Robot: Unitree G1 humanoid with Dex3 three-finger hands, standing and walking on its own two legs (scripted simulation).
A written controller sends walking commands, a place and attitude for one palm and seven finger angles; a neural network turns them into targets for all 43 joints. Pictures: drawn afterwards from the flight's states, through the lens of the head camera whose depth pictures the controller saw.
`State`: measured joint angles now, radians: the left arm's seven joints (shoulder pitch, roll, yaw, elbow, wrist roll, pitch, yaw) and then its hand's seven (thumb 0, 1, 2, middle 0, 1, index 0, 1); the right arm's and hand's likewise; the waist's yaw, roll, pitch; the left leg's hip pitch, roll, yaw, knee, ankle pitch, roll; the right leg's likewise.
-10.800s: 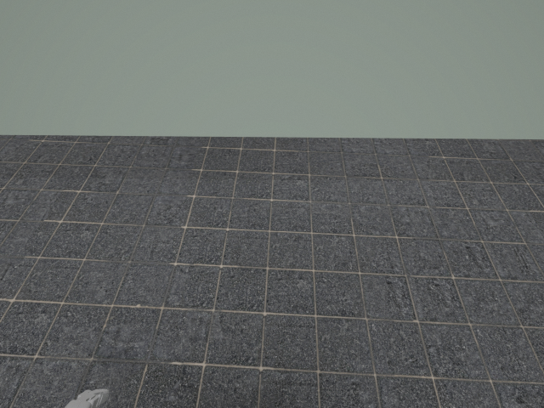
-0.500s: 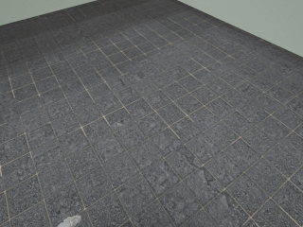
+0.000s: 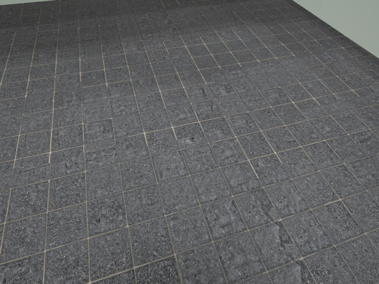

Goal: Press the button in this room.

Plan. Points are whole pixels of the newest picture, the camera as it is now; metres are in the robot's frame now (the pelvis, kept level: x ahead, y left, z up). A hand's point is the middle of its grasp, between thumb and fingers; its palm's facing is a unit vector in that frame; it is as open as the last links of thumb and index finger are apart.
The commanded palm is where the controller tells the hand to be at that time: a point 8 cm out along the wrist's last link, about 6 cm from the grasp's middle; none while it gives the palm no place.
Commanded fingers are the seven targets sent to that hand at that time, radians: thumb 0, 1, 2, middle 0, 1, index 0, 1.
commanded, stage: turn or walk to find it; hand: left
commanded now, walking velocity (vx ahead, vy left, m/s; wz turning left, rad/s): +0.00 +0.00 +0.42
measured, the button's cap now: out of the picture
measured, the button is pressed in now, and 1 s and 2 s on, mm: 0 0 0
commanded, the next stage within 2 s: none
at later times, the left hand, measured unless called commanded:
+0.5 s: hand out of the picture +0.04 +0.18 -0.13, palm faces +0.20 -0.94 -0.28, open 7.3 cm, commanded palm none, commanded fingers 0.00 0.90 0.90 -0.20 -0.30 -0.20 -0.30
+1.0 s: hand out of the picture -0.15 +0.20 -0.17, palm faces +0.46 -0.86 -0.23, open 7.4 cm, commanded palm none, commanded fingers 0.00 0.90 0.90 -0.20 -0.30 -0.20 -0.30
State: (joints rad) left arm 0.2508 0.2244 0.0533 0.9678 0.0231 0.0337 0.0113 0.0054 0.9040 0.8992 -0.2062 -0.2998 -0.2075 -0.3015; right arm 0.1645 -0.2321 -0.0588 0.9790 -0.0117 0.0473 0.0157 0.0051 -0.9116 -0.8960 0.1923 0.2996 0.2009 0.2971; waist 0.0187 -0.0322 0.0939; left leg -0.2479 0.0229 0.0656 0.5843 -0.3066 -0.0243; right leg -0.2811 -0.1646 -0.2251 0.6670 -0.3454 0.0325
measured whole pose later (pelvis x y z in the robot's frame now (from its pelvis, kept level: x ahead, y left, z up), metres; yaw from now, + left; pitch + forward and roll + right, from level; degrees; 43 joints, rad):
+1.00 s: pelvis -0.08 +0.00 +0.01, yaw +25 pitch -2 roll -1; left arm 0.24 0.26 0.07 1.01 0.02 0.08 0.01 0.01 0.91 0.90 -0.20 -0.30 -0.20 -0.30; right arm 0.17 -0.19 -0.04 0.97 -0.02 0.03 0.00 0.00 -0.91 -0.90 0.19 0.30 0.20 0.30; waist 0.02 -0.05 0.08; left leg -0.23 0.01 0.05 0.57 -0.30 0.04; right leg -0.44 -0.11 -0.10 1.00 -0.45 0.06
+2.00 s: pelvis -0.14 -0.04 +0.01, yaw +50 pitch -1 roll -1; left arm 0.23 0.27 0.07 1.01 0.02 0.08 0.01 0.01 0.91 0.90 -0.20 -0.30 -0.20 -0.30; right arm 0.12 -0.20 -0.04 0.95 -0.02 0.02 0.00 0.00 -0.91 -0.90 0.19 0.30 0.20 0.30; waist 0.03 -0.04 0.08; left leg -0.22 0.01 0.04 0.53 -0.29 0.03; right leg -0.43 -0.11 -0.08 1.05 -0.45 0.07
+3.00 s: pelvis -0.17 -0.09 +0.02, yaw +75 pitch -1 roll -1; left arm 0.20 0.26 0.07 0.98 0.02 0.06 0.01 0.01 0.91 0.90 -0.20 -0.30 -0.20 -0.30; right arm 0.15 -0.19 -0.03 0.95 -0.02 0.02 0.00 0.00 -0.91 -0.90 0.20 0.30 0.21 0.30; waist 0.03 -0.03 0.08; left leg -0.22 -0.01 0.02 0.48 -0.24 0.03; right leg -0.45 -0.09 -0.05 1.05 -0.41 0.08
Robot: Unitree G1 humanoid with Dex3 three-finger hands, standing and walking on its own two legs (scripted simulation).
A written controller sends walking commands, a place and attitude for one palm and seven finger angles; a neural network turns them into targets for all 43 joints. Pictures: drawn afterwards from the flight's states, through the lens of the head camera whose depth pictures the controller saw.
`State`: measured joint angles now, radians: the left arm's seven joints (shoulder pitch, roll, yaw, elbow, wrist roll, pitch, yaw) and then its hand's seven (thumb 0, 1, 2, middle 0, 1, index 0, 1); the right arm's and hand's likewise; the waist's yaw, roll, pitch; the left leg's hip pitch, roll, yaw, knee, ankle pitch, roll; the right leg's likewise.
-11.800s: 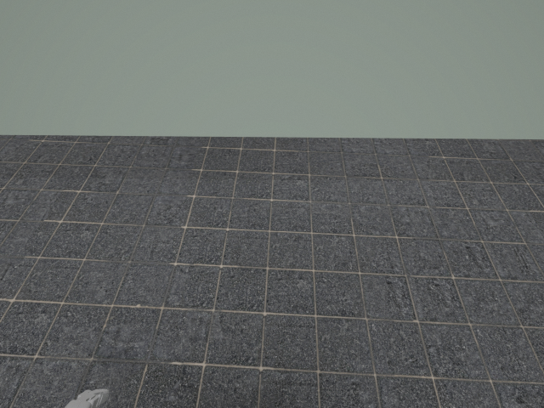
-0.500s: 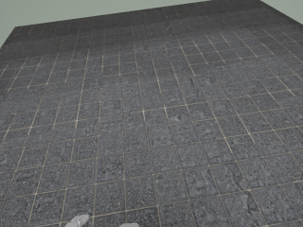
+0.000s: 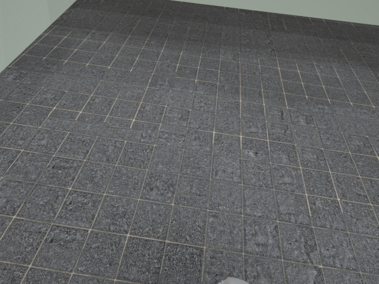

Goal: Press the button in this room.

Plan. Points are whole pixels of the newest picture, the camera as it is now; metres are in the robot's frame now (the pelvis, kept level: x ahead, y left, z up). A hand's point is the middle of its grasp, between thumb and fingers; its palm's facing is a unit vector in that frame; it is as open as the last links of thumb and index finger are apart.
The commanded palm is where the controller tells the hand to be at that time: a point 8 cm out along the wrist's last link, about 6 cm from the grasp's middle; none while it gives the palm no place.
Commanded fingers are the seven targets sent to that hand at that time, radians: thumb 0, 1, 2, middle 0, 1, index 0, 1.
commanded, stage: turn or walk to find it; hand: left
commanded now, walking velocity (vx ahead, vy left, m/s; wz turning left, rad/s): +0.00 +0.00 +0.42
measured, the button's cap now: out of the picture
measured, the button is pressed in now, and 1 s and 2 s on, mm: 0 0 0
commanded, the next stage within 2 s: none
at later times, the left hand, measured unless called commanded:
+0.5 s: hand out of the picture +0.03 +0.16 -0.14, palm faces +0.22 -0.94 -0.28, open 7.3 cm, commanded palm none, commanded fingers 0.00 0.90 0.90 -0.20 -0.30 -0.20 -0.30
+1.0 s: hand out of the picture -0.14 +0.19 -0.18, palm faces +0.47 -0.85 -0.24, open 7.4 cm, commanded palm none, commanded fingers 0.00 0.90 0.90 -0.20 -0.30 -0.20 -0.30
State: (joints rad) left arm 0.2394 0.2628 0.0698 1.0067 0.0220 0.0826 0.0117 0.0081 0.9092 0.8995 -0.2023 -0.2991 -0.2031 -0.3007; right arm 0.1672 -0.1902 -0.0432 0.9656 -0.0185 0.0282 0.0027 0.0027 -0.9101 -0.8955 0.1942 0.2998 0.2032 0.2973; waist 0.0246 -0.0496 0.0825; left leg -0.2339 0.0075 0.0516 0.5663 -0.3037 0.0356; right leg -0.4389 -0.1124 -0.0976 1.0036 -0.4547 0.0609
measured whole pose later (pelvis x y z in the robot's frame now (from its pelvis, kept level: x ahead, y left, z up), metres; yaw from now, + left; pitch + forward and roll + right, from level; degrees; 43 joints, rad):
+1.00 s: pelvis -0.07 -0.01 +0.00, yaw +25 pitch -1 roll -1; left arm 0.23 0.27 0.07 1.01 0.02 0.08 0.01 0.01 0.91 0.90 -0.20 -0.30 -0.20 -0.30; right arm 0.12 -0.20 -0.04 0.95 -0.02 0.02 0.00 0.00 -0.91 -0.90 0.19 0.30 0.20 0.30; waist 0.03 -0.04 0.08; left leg -0.22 0.01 0.04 0.53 -0.29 0.03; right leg -0.43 -0.11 -0.08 1.05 -0.45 0.07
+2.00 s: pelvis -0.12 -0.04 +0.01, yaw +50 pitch -1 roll -1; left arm 0.20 0.26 0.07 0.98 0.02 0.06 0.01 0.01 0.91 0.90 -0.20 -0.30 -0.20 -0.30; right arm 0.15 -0.19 -0.03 0.95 -0.02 0.02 0.00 0.00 -0.91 -0.90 0.20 0.30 0.21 0.30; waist 0.03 -0.03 0.08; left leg -0.22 -0.01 0.02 0.48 -0.24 0.03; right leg -0.45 -0.09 -0.05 1.05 -0.41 0.08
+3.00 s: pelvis -0.15 -0.11 +0.01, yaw +76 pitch -1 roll +0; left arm 0.17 0.24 0.06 0.96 0.02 0.06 0.01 0.01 0.91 0.90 -0.20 -0.30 -0.20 -0.30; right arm 0.17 -0.19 -0.04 0.96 -0.02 0.03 0.00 0.00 -0.91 -0.90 0.20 0.30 0.21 0.30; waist 0.01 -0.01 0.07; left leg -0.22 -0.03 -0.01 0.46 -0.22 0.04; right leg -0.42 -0.08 -0.03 0.96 -0.43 0.08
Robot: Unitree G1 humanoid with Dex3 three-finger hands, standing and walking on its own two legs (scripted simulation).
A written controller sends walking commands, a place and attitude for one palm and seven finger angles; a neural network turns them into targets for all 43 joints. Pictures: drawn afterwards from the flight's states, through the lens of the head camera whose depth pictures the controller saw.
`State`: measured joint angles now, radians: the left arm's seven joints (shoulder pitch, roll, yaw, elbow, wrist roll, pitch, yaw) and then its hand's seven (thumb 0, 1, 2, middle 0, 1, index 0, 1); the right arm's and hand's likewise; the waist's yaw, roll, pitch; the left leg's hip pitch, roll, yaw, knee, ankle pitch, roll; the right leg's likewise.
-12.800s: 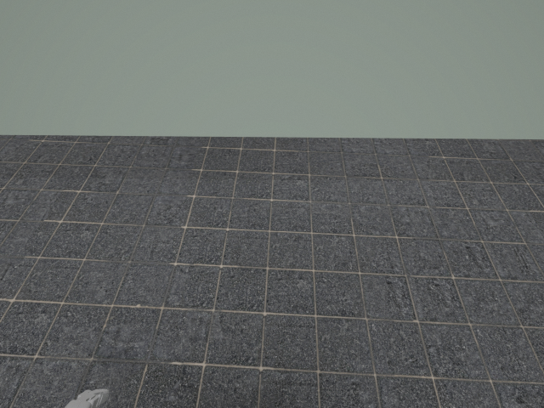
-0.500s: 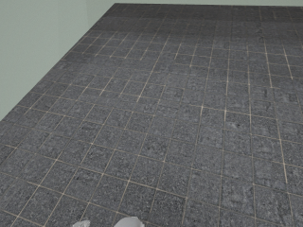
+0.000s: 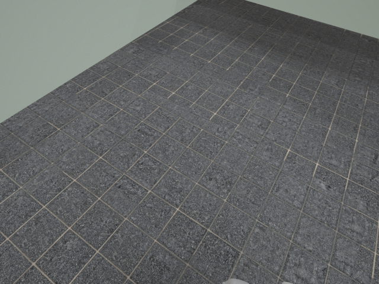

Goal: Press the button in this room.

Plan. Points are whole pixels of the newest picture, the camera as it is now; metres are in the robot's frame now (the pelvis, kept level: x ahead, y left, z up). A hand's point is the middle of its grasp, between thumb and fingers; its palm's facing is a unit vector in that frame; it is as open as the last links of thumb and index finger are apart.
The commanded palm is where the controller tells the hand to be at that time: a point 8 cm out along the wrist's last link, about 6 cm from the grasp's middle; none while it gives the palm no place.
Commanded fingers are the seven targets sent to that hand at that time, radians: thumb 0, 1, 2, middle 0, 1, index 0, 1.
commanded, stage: turn or walk to find it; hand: left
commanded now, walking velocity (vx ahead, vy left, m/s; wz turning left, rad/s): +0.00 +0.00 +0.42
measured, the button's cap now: out of the picture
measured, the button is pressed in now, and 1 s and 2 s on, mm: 0 0 0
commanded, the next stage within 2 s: none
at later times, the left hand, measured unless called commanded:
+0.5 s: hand out of the picture +0.03 +0.15 -0.14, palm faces +0.23 -0.94 -0.27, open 7.3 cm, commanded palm none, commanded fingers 0.00 0.90 0.90 -0.20 -0.30 -0.20 -0.30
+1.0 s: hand out of the picture -0.11 +0.21 -0.17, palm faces +0.47 -0.85 -0.25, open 7.4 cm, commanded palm none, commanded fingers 0.00 0.90 0.90 -0.20 -0.30 -0.20 -0.30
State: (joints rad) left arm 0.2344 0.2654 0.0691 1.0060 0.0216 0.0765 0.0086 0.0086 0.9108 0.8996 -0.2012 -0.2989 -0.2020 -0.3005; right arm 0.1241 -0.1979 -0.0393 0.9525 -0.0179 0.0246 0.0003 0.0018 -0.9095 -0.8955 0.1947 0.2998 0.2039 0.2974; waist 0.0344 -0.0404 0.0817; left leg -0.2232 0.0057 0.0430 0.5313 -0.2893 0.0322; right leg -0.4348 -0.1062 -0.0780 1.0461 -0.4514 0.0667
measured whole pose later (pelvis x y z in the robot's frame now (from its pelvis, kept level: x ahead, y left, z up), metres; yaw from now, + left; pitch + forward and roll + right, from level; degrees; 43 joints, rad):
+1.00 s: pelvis -0.06 -0.01 +0.00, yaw +25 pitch -1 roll -1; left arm 0.20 0.26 0.07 0.98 0.02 0.06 0.01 0.01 0.91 0.90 -0.20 -0.30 -0.20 -0.30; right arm 0.15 -0.19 -0.03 0.95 -0.02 0.02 0.00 0.00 -0.91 -0.90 0.20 0.30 0.21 0.30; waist 0.03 -0.03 0.08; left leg -0.22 -0.01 0.02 0.48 -0.24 0.03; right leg -0.45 -0.09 -0.05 1.05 -0.41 0.08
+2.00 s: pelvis -0.11 -0.05 +0.00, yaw +51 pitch -1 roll +0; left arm 0.17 0.24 0.06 0.96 0.02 0.06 0.01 0.01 0.91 0.90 -0.20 -0.30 -0.20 -0.30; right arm 0.17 -0.19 -0.04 0.96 -0.02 0.03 0.00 0.00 -0.91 -0.90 0.20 0.30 0.21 0.30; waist 0.01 -0.01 0.07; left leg -0.22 -0.03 -0.01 0.46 -0.22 0.04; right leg -0.42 -0.08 -0.03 0.96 -0.43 0.08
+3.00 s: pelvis -0.11 -0.09 -0.01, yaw +77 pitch +0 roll +1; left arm 0.13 0.21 0.04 0.91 0.02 0.02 0.01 0.01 0.91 0.90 -0.20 -0.30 -0.20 -0.30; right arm 0.19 -0.21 -0.06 0.96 -0.02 0.05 0.01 0.00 -0.91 -0.90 0.20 0.30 0.21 0.30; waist -0.01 0.03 0.07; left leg -0.29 -0.03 -0.08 0.59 -0.29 -0.01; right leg -0.27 -0.04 -0.07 0.57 -0.29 0.04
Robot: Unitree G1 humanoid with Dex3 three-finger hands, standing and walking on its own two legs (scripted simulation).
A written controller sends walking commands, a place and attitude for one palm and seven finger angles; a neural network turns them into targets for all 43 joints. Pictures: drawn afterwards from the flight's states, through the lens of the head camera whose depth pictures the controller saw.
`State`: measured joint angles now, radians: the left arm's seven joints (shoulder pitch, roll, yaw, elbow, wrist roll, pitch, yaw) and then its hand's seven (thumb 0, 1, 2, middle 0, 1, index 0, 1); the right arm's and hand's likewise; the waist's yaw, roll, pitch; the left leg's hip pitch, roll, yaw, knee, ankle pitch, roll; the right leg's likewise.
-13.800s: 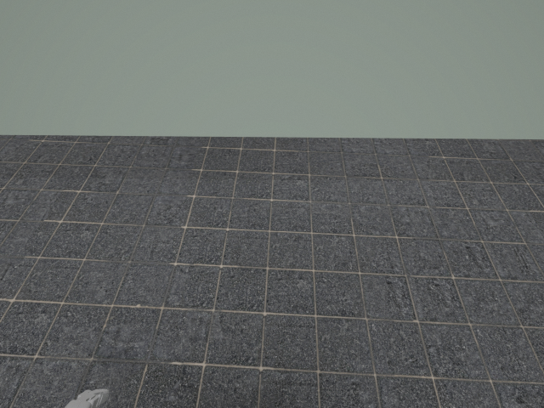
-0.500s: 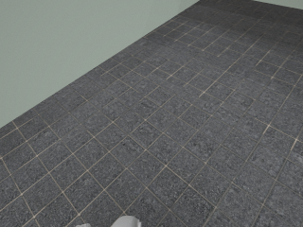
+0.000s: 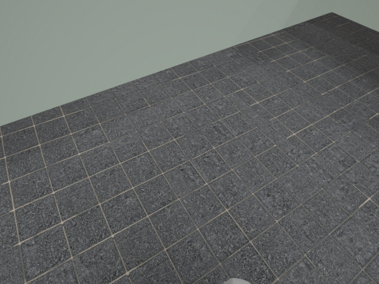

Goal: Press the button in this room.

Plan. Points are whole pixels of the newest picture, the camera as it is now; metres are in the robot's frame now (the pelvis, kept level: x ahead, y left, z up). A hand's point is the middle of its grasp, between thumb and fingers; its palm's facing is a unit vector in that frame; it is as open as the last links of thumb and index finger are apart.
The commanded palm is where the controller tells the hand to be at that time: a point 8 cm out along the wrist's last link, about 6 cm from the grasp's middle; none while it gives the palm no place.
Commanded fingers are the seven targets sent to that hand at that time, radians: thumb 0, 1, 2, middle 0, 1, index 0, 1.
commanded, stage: turn or walk to find it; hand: left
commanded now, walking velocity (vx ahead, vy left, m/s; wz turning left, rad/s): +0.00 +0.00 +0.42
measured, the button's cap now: out of the picture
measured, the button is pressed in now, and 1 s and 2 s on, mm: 0 0 0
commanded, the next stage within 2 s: stand and wait in 1.92 s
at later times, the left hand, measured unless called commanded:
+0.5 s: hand out of the picture -0.01 +0.15 -0.15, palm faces +0.26 -0.93 -0.26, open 7.3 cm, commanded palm none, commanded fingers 0.00 0.90 0.90 -0.20 -0.30 -0.20 -0.30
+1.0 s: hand out of the picture -0.09 +0.21 -0.16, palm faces +0.46 -0.85 -0.25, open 7.4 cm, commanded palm none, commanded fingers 0.00 0.90 0.90 -0.20 -0.30 -0.20 -0.30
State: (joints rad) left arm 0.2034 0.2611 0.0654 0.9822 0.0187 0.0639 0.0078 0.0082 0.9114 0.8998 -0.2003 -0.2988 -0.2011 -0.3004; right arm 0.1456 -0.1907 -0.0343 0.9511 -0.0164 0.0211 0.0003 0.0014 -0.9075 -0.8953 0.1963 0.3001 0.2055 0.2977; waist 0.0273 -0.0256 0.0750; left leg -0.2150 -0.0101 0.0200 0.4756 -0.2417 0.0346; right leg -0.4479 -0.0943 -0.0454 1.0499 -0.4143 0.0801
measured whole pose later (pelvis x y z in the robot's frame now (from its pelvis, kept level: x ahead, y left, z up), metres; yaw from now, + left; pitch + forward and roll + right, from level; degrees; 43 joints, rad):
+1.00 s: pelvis -0.07 -0.01 +0.00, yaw +26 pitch -1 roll +0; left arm 0.17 0.24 0.06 0.96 0.02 0.06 0.01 0.01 0.91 0.90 -0.20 -0.30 -0.20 -0.30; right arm 0.17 -0.19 -0.04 0.96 -0.02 0.03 0.00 0.00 -0.91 -0.90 0.20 0.30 0.21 0.30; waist 0.01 -0.01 0.07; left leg -0.22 -0.03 -0.01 0.46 -0.22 0.04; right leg -0.42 -0.08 -0.03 0.96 -0.43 0.08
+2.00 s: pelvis -0.08 -0.05 -0.01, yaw +52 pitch +0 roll +1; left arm 0.13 0.21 0.04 0.91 0.02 0.02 0.01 0.01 0.91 0.90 -0.20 -0.30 -0.20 -0.30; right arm 0.19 -0.21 -0.06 0.96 -0.02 0.05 0.01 0.00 -0.91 -0.90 0.20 0.30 0.21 0.30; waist -0.01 0.03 0.07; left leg -0.29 -0.03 -0.08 0.59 -0.29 -0.01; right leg -0.27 -0.04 -0.07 0.57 -0.29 0.04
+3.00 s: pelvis -0.09 -0.07 -0.01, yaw +82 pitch -1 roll +1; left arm 0.16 0.17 0.03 0.88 0.02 0.02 0.02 0.00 0.91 0.90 -0.20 -0.30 -0.21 -0.30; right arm 0.22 -0.25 -0.09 0.96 -0.02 0.08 0.02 0.00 -0.91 -0.90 0.20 0.30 0.20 0.30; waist -0.03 0.06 0.08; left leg -0.49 -0.04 -0.05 1.08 -0.43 -0.03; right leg -0.24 -0.07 -0.12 0.56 -0.31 -0.01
